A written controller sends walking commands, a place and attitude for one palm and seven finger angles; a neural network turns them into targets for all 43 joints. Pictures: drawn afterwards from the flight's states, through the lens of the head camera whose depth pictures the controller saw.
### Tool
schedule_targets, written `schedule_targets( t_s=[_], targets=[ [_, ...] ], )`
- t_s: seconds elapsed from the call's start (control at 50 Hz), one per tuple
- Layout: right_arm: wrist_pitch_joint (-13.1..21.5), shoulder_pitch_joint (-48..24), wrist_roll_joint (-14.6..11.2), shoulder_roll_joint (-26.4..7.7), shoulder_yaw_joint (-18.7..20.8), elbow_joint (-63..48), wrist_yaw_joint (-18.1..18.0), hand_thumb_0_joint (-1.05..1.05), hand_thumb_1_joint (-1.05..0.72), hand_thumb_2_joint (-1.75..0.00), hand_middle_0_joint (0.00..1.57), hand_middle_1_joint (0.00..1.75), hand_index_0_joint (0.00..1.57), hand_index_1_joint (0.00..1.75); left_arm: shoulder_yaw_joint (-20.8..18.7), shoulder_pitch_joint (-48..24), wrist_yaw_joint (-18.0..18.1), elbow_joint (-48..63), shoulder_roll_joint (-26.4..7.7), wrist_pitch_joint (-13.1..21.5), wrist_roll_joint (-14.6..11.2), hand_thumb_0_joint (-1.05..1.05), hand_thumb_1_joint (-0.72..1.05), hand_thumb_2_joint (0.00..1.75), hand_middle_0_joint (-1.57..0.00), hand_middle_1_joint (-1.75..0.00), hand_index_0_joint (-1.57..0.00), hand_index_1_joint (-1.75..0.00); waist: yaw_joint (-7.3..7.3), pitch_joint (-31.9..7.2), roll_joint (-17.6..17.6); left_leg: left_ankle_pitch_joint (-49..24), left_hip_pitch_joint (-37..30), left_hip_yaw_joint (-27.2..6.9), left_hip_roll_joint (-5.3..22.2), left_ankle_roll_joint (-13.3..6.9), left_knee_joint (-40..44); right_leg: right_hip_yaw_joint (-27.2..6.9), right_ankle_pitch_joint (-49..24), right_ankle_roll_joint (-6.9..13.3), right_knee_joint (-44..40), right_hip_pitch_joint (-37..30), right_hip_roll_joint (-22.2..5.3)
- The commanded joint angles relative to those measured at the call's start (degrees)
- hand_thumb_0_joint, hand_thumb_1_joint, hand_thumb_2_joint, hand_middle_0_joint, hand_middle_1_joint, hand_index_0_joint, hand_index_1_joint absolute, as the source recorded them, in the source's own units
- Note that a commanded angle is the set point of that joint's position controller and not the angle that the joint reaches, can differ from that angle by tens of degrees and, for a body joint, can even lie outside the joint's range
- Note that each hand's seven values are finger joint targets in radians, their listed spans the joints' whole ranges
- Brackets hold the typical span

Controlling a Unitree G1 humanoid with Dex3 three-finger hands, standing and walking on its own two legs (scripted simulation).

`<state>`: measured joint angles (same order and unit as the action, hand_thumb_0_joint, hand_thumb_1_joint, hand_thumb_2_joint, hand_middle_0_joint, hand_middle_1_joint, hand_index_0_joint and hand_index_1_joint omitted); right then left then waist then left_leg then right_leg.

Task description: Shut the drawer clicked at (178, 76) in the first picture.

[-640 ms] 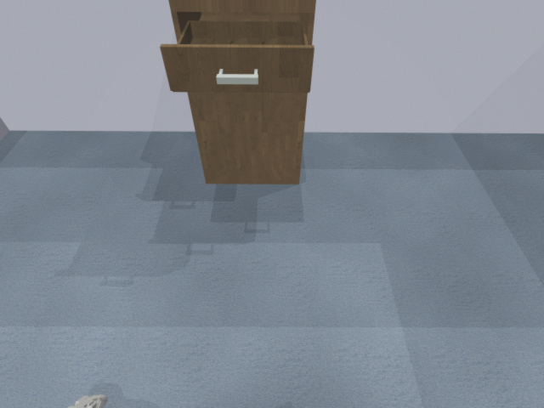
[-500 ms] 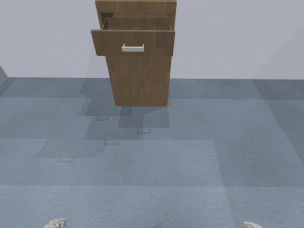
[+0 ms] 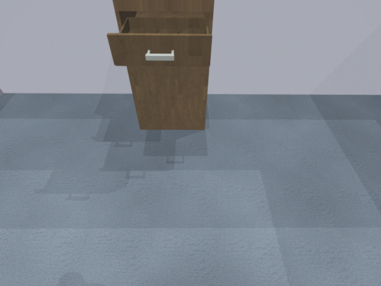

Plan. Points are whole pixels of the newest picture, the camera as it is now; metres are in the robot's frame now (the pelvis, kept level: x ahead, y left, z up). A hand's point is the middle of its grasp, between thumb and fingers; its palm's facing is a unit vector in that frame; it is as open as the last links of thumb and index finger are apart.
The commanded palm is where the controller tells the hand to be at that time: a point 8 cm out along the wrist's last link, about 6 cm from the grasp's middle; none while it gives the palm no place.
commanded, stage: stand and wait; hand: left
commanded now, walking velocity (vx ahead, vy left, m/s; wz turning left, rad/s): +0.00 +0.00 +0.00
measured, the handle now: (160, 54) +1.01 +0.20 -0.01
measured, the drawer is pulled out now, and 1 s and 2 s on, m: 0.28 0.28 0.28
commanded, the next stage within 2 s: look at it before walking up in 0.20 s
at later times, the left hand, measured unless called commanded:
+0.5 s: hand out of the picture +0.07 +0.24 -0.15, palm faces -0.02 -0.95 -0.33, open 7.4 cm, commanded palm none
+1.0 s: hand out of the picture +0.06 +0.24 -0.16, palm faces -0.01 -0.95 -0.32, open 7.4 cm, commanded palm none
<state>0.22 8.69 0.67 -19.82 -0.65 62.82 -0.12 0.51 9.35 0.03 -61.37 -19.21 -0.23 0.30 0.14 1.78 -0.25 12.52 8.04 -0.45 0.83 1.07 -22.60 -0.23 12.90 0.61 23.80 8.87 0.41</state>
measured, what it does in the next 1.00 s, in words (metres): stands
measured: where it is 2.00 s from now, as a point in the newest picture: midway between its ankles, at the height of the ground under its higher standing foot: (198, 274)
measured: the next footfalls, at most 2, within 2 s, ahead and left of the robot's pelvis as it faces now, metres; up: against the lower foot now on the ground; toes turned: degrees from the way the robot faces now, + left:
right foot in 1.46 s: +0.24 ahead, -0.14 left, +0.00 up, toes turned -15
left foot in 1.90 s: +0.46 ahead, +0.08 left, +0.00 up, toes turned +3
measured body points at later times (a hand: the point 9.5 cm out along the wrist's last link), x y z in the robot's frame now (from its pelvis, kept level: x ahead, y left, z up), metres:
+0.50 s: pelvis -0.01 +0.00 +0.00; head -0.01 +0.00 +0.45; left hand +0.07 +0.29 -0.13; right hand +0.07 -0.29 -0.13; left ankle +0.00 +0.13 -0.74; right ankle +0.00 -0.11 -0.74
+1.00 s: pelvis +0.01 +0.00 +0.00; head +0.00 +0.00 +0.45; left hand +0.06 +0.29 -0.14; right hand +0.07 -0.28 -0.14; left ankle +0.00 +0.13 -0.74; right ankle +0.00 -0.11 -0.74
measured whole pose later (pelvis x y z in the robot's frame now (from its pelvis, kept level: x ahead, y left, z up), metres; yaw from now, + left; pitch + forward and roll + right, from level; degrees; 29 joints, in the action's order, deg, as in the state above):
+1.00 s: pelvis +0.01 +0.00 +0.00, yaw +0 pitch -2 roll +0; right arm 0.4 8.6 0.9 -18.2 -1.0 63.5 -0.2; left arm 0.4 10.1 0.5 -62.1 -18.0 -0.3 0.6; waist 0.7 0.6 -0.2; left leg 12.9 8.1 0.0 0.9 0.9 -22.5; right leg -0.6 12.7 0.3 23.0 8.7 0.4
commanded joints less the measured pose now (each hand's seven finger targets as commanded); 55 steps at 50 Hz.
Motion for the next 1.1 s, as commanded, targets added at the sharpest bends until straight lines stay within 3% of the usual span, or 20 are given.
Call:
schedule_targets(
  t_s=[0.0, 0.42, 0.88, 0.9, 0.92, 0.98, 1.02, 1.08],
  targets=[
    [1.5, -3.7, -0.1, -10.7, 2.3, -3.5, -0.6, 0.00, -0.90, -0.90, 0.20, 0.30, 0.20, 0.30, -2.4, -3.5, 0.7, 3.5, -12.0, 1.8, 0.1, 0.00, 0.90, 0.90, -0.20, -0.30, -0.20, -0.30, -0.16, -3.1, 0.7, -5.7, 0.5, -4.5, 5.5, -2.4, 3.8, -6.8, -5.8, 1.5, -5.3, -0.2, -7.1],
    [1.5, -3.3, -0.1, -10.2, 2.3, -2.8, -0.5, 0.00, -0.90, -0.90, 0.20, 0.30, 0.20, 0.30, -2.4, -3.2, 0.7, 3.2, -11.3, 1.9, 0.3, 0.00, 0.90, 0.90, -0.20, -0.30, -0.20, -0.30, -0.13, -1.8, 0.7, -4.9, 0.6, -4.9, 5.6, -2.3, 4.7, -7.2, -3.1, 1.3, -6.5, 1.5, -6.8],
    [1.7, -3.4, -0.2, -10.5, 2.2, -2.8, -0.6, 0.00, -0.90, -0.90, 0.20, 0.30, 0.20, 0.30, -2.3, -2.4, 0.7, 2.8, -11.4, 1.9, 0.3, 0.00, 0.90, 0.90, -0.20, -0.30, -0.20, -0.30, 0.00, -3.7, 0.2, -8.9, -1.2, -4.9, 6.2, -2.4, 5.2, -6.1, -8.6, 1.0, -5.7, -0.9, -7.0],
    [1.3, -1.7, 0.0, -5.7, 1.1, -1.7, -0.5, 0.00, -0.90, -0.90, 0.20, 0.30, 0.20, 0.30, -1.4, -0.2, 0.9, 1.6, -6.6, 1.4, 0.2, 0.00, 0.90, 0.90, -0.20, -0.30, -0.20, -0.30, -0.02, -4.9, 0.4, -6.6, -1.6, -4.0, 6.1, -1.8, 4.5, -6.0, -5.9, 0.4, -5.8, -1.4, -6.9],
    [0.8, 0.5, 0.2, -3.3, 0.5, -1.0, -0.4, 0.00, -0.90, -0.90, 0.20, 0.30, 0.20, 0.30, -1.0, 1.9, 0.9, 0.7, -4.5, 0.9, 0.4, 0.00, 0.90, 0.90, -0.20, -0.30, -0.20, -0.30, 0.10, -4.1, 1.0, -0.8, -0.8, -3.0, 5.4, -1.5, 3.4, -6.2, 1.1, 0.3, -5.6, -0.8, -6.6],
    [0.1, 2.5, 0.7, -2.8, 1.1, -1.2, 0.0, 0.00, -0.90, -0.90, 0.20, 0.30, 0.20, 0.30, -1.7, 4.9, 0.2, 0.7, -5.2, 0.0, 0.9, 0.00, 0.90, 0.90, -0.20, -0.30, -0.20, -0.30, 0.61, 3.5, 4.0, 16.6, 6.6, -1.6, 3.2, -1.8, 0.6, -10.4, 20.6, 2.2, -8.1, 4.2, -6.4],
    [0.5, 3.9, 0.8, -2.2, 1.4, -1.7, 0.0, 0.00, -0.90, -0.90, 0.20, 0.30, 0.20, 0.30, -2.4, 6.4, -0.1, 1.2, -5.3, 0.1, 0.8, 0.00, 0.90, 0.90, -0.20, -0.30, -0.20, -0.30, 0.60, 6.0, 4.5, 17.2, 9.2, -0.4, 2.4, -2.0, -2.8, -12.9, 23.6, 4.1, -8.1, 5.6, -7.2],
    [1.4, 6.9, 0.6, -0.8, 1.9, -2.3, -0.1, 0.00, -0.90, -0.90, 0.20, 0.30, 0.20, 0.30, -3.3, 8.7, -0.3, 1.8, -4.6, 0.7, 0.6, 0.00, 0.90, 0.90, -0.20, -0.30, -0.20, -0.30, -0.10, 5.6, 5.0, 14.8, 8.5, 1.1, 2.5, -2.4, -6.6, -14.6, 21.4, 6.2, -6.2, 6.2, -7.9]
  ],
)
